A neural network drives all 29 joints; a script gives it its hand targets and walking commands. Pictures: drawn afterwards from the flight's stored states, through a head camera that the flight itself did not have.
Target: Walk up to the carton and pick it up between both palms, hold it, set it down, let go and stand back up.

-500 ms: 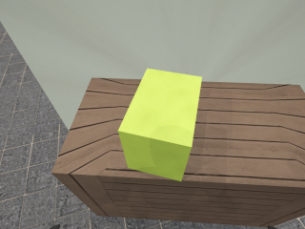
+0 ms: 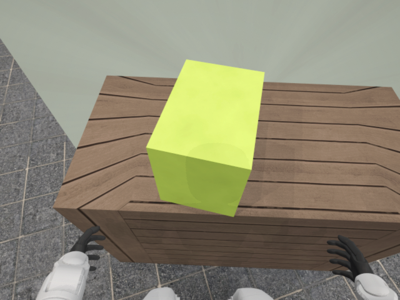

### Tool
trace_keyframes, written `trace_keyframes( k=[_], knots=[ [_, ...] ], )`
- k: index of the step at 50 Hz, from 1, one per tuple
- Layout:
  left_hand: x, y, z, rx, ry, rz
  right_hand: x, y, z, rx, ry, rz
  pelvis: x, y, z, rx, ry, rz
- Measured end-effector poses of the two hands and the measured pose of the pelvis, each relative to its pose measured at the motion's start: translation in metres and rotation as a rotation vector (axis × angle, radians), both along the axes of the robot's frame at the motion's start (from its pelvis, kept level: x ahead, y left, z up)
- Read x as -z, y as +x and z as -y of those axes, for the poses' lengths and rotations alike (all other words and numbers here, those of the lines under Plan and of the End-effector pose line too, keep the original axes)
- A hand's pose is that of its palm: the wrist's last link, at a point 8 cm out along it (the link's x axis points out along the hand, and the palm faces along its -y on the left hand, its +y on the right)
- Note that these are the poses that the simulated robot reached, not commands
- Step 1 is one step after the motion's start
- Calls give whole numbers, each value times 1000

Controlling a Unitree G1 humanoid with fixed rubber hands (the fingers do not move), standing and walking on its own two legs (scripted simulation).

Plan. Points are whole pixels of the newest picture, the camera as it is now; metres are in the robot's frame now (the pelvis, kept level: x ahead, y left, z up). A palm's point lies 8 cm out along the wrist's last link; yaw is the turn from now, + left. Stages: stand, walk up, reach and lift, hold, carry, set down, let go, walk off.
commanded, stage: reach and lift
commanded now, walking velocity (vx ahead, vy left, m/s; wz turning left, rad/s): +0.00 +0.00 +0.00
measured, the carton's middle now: (210, 138) +0.45 -0.01 +0.01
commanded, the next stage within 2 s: none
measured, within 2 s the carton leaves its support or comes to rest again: neither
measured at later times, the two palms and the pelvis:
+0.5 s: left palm (71, 262) +0.19 +0.26 -0.05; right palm (337, 283) +0.15 -0.24 -0.05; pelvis +0.01 +0.01 +0.02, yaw -3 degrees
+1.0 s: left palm (72, 257) +0.20 +0.25 -0.02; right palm (323, 275) +0.16 -0.20 -0.02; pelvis +0.02 +0.02 +0.03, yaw -3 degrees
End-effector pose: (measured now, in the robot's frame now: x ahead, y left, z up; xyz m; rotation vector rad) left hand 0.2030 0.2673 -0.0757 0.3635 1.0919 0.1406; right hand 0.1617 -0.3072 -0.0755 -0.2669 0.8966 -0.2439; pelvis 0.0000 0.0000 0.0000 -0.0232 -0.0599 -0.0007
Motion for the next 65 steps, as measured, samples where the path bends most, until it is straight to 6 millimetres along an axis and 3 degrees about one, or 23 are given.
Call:
trace_keyframes(
  k=[3,7,14,22,38,56,65],
  knots=[
    [-10,13,9,-2,-32,73,-12,-3,5,-6,-35,22,-3,5,2,8,5,21],
    [-12,7,5,-35,-49,90,-22,-13,2,-19,-49,26,-8,11,3,20,16,32],
    [-12,-11,-1,-55,-68,84,-23,-20,-24,-5,-1,60,-13,13,0,32,18,30],
    [-25,-11,3,-31,-107,161,-24,-14,-59,-3,41,156,-19,13,-10,40,16,31],
    [-44,-7,7,28,-177,317,-45,-20,-83,32,57,273,-25,15,-22,53,13,66],
    [-60,-2,13,72,-264,504,-63,7,-114,73,117,442,-26,26,-20,52,9,60],
    [-73,12,14,129,-299,610,-68,17,-128,107,150,521,-25,34,-18,47,0,62]
  ],
)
